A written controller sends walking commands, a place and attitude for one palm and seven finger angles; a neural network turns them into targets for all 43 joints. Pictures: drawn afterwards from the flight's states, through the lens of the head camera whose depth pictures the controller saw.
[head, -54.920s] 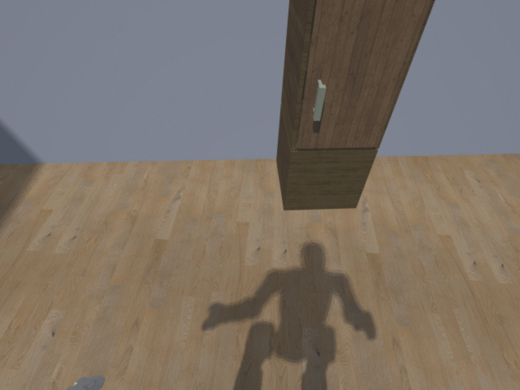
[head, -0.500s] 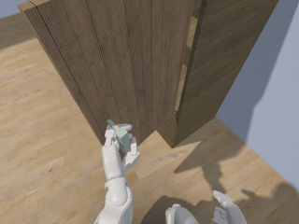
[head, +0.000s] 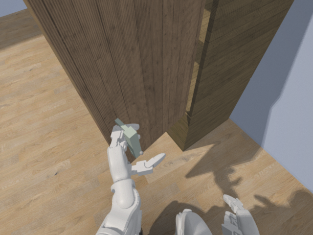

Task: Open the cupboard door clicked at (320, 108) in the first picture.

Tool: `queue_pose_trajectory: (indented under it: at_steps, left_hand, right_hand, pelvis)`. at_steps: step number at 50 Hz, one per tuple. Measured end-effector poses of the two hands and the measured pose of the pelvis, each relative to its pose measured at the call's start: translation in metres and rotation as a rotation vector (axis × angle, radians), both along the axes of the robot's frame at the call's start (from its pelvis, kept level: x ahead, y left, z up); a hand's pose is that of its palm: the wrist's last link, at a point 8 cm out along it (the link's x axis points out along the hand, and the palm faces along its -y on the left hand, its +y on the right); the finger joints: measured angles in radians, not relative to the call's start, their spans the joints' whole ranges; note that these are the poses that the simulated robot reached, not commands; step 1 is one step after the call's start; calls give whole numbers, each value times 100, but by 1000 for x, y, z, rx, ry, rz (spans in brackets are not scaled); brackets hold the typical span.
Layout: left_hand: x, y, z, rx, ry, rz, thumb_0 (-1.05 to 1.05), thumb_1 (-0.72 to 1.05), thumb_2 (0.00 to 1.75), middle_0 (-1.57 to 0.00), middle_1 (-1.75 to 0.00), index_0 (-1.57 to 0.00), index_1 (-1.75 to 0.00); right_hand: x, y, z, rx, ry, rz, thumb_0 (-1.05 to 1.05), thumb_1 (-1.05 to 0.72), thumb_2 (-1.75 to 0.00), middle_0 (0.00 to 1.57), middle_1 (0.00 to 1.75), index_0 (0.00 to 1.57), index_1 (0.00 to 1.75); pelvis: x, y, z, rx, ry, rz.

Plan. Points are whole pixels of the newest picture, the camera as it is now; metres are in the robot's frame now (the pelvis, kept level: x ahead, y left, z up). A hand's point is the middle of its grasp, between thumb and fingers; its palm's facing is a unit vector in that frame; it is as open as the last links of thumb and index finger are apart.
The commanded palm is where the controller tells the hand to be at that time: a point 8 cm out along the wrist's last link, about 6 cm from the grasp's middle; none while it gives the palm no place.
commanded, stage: open thumb and fingers to let go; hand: left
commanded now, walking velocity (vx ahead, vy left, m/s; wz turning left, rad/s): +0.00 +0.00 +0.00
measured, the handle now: (128, 138) +0.36 +0.09 +0.01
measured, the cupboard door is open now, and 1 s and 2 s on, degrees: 99 100 100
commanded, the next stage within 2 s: slide the hand sideways off the handle in 0.38 s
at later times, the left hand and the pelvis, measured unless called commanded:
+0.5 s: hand (141, 151) +0.32 +0.05 +0.02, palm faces +0.24 -0.97 -0.02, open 15.0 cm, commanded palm +0.28 +0.09 +0.01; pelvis -0.01 +0.02 +0.00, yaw -1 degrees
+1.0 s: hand (136, 173) +0.27 +0.06 +0.02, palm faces -0.15 -0.99 +0.01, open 16.2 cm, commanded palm +0.24 +0.12 +0.01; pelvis +0.00 +0.04 -0.01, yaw -2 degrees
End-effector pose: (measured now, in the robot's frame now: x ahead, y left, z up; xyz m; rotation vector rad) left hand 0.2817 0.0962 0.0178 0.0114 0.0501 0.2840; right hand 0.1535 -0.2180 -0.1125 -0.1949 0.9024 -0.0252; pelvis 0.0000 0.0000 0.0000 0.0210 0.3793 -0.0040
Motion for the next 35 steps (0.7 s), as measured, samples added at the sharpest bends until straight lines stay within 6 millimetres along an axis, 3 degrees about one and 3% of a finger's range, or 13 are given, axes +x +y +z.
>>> queue_pose_trajectory:
  at_steps: [9, 18, 25, 32, 35]
  left_hand:
    - [3, 1, -2, 3, -19, -17, 0, -41, 34, -29, -109, -32, -109]
    - [5, 0, -1, 9, -10, -33, 0, -49, 31, -23, -73, -25, -72]
    - [5, 2, -1, 7, -5, -37, -1, -50, 30, -33, -56, -32, -61]
    - [-3, 12, -3, 82, -61, -429, -1, -49, 30, -26, -42, -19, -45]
    - [-3, 14, -3, 22, -48, -498, -1, -50, 30, -22, -37, -15, -39]
  right_hand:
    - [-7, 6, 0, -24, 8, -5, 1, -91, -90, 20, 30, 20, 30]
    - [-8, 20, 3, -14, -5, 5, 1, -91, -90, 20, 30, 20, 30]
    - [-7, 26, 3, -8, -12, 21, 1, -91, -90, 21, 30, 20, 30]
    - [-13, 19, 1, -11, -10, -5, 1, -91, -90, 21, 30, 20, 30]
    - [-17, 15, 0, -15, -8, -37, 1, -91, -90, 21, 30, 20, 30]
  pelvis:
    - [-4, 11, -4, -17, 1, -4]
    - [-8, 18, -3, -27, -5, -7]
    - [-11, 21, -3, -31, -9, -7]
    - [-14, 25, -10, -33, -14, 4]
    - [-15, 29, -11, -38, -24, -1]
